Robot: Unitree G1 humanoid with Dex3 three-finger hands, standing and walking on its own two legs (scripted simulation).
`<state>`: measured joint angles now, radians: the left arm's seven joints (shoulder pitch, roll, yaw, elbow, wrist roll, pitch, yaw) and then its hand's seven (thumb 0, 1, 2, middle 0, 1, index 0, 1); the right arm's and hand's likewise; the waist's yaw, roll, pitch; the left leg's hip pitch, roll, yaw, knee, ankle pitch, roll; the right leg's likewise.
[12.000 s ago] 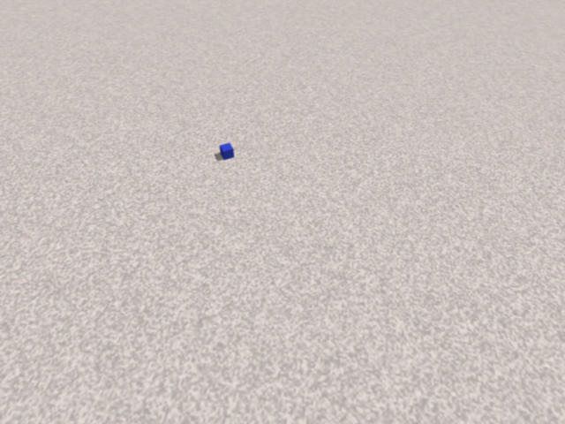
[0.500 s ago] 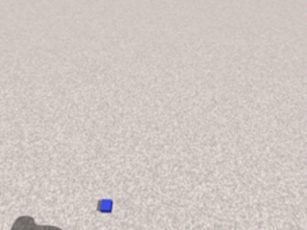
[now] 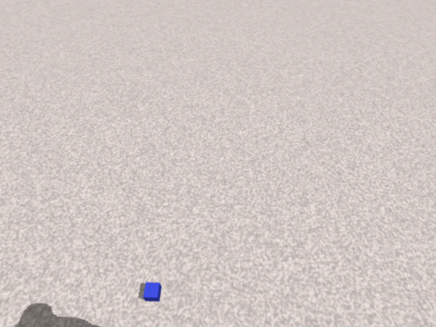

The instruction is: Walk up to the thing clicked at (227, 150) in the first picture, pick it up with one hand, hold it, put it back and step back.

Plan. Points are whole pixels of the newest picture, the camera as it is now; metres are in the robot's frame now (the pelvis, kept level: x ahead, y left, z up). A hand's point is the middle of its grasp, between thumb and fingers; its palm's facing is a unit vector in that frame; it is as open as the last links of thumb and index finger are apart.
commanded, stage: stand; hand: left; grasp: from above
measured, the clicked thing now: (152, 291) +0.39 +0.27 -0.75
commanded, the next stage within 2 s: rise first in 0.04 s
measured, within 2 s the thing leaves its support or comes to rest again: neither
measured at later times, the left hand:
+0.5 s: hand out of the picture +0.14 +0.26 -0.18, palm faces -0.08 -0.92 -0.39, open 10.8 cm
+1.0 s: hand out of the picture +0.13 +0.28 -0.31, palm faces -0.34 -0.75 -0.57, open 14.1 cm
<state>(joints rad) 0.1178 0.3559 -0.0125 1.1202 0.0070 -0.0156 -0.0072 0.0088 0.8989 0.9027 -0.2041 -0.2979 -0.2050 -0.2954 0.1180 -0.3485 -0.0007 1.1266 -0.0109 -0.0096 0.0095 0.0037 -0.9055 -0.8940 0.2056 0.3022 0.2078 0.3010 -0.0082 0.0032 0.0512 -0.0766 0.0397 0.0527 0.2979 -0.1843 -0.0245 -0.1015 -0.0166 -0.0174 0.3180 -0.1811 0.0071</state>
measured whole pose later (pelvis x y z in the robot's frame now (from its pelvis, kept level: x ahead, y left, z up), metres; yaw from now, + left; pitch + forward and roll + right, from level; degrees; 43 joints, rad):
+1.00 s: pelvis -0.04 +0.01 -0.16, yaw +2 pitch +25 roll -2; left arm 0.08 0.38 0.11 0.64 0.46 0.01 0.03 0.00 -0.54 1.00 -0.12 -1.01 -0.11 -1.02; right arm 0.14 -0.26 -0.03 0.56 0.00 -0.17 0.01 0.01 -0.92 -0.90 0.21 0.30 0.21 0.30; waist -0.03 -0.01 -0.17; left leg -1.25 0.03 -0.02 1.42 -0.61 0.00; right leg -1.23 -0.05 -0.04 1.38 -0.59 0.02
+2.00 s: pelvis -0.11 +0.02 -0.42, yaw -3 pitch +33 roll -7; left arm -0.74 0.71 0.12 1.25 1.23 -0.34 0.31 0.00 -0.52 1.00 -0.08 -0.97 -0.09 -0.96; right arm 0.14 -0.27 -0.02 0.76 -0.11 -0.03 0.12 0.00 -0.90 -0.90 0.21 0.30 0.21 0.30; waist -0.15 -0.01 -0.09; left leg -2.23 0.02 -0.10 2.31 -0.67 0.01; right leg -2.16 -0.04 -0.06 2.23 -0.64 0.03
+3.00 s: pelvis -0.10 +0.01 -0.46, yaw -4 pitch +33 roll -8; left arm -0.84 0.77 0.13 1.39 1.33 -0.37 0.42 0.00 -0.46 0.94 -0.14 -0.92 -0.15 -0.91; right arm 0.11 -0.27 0.01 0.78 -0.18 -0.04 0.15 0.00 -0.91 -0.90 0.20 0.30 0.21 0.30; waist -0.19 -0.03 -0.05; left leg -2.32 0.02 -0.13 2.44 -0.70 0.00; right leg -2.25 -0.04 -0.06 2.35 -0.67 0.03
